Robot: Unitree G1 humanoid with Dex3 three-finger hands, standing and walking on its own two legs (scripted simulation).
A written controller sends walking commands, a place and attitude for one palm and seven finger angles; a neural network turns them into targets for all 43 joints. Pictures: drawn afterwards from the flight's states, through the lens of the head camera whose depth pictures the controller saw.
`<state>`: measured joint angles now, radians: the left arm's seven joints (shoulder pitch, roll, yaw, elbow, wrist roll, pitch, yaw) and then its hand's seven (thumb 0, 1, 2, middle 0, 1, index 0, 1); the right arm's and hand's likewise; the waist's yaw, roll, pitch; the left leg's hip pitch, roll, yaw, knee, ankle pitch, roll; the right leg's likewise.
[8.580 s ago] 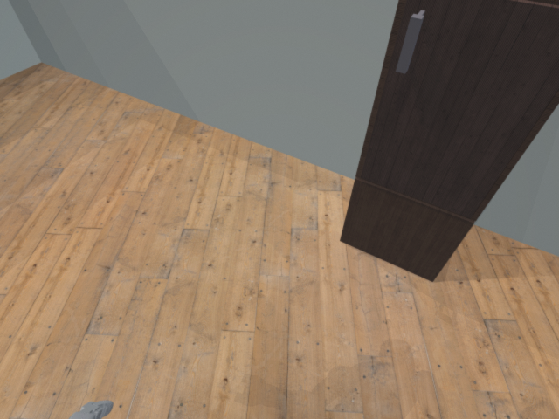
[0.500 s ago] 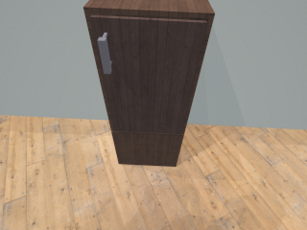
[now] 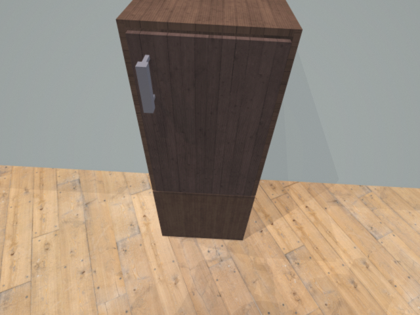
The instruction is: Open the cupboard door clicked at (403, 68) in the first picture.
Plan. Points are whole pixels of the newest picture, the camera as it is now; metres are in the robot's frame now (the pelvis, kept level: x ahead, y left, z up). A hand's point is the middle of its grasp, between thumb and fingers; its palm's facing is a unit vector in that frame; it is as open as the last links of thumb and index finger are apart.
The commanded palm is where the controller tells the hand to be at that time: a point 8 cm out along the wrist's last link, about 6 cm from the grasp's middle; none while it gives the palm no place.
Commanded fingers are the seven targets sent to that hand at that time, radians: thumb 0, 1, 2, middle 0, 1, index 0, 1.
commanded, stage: come to a stop and stand still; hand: left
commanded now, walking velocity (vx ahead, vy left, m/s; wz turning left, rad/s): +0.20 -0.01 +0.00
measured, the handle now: (147, 84) +0.59 +0.20 +0.15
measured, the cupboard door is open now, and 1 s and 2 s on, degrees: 0 0 0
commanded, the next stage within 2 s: look again from close up in 1.30 s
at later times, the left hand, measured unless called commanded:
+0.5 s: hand out of the picture +0.10 +0.20 -0.18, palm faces +0.08 -0.97 -0.21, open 7.3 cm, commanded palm none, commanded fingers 0.00 0.90 0.90 -0.20 -0.30 -0.20 -0.30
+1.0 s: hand out of the picture -0.01 +0.15 -0.16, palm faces +0.03 -0.99 -0.17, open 7.4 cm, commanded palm none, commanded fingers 0.00 0.90 0.90 -0.20 -0.30 -0.20 -0.30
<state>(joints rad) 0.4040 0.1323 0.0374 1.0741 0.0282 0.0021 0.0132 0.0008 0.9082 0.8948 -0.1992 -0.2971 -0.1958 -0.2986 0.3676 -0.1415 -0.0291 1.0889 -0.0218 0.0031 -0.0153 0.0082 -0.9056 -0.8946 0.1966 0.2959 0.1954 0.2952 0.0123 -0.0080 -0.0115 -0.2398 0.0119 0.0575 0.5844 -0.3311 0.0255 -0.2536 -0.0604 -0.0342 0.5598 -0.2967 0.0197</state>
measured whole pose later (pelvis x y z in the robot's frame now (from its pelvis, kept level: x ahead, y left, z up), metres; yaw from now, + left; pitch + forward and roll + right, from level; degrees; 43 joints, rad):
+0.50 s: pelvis +0.04 +0.01 +0.00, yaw +1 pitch -1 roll +0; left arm 0.18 0.16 0.05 1.00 0.02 0.04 0.05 0.00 0.93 0.89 -0.20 -0.30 -0.20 -0.30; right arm 0.21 -0.15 -0.06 1.05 -0.02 0.02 -0.04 0.01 -0.92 -0.89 0.20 0.30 0.20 0.30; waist 0.01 -0.03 0.09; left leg -0.22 0.00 0.13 0.57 -0.31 0.04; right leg -0.30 -0.08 -0.09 0.63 -0.33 0.01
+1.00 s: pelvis +0.01 -0.01 +0.01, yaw +1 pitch -2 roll +0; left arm 0.32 0.13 -0.01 1.13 0.02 0.00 0.03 0.00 0.91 0.89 -0.20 -0.30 -0.20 -0.30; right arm 0.27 -0.15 -0.02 1.15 -0.01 0.01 -0.03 0.01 -0.91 -0.89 0.20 0.30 0.20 0.30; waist -0.01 0.00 0.04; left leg -0.17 0.03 0.12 0.40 -0.20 0.01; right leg -0.12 -0.01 -0.05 0.41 -0.26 -0.01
